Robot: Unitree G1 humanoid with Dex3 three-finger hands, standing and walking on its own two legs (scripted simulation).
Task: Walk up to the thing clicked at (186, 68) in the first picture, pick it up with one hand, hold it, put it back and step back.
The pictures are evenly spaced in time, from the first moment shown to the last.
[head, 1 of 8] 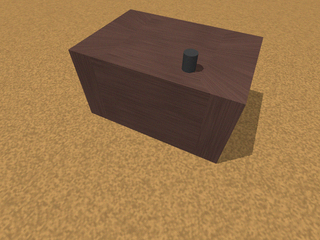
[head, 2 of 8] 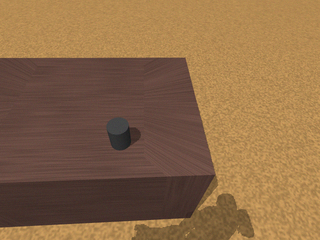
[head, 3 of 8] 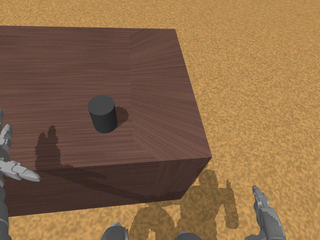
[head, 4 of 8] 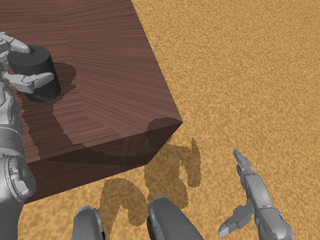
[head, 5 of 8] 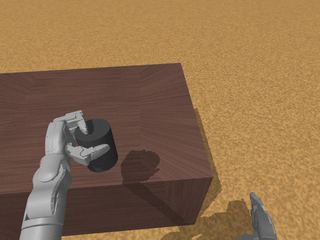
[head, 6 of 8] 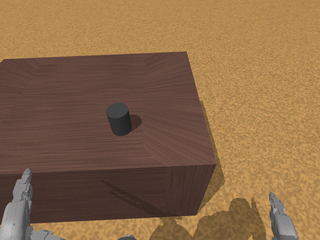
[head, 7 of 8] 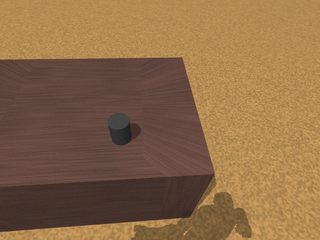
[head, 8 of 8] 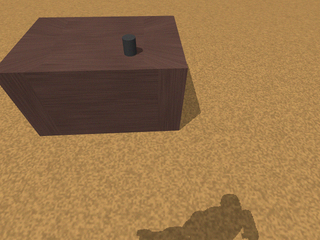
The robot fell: no
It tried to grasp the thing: yes
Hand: left
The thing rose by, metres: 0.24
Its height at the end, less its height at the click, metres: +0.00
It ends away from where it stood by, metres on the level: 0.03
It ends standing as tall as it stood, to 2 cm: yes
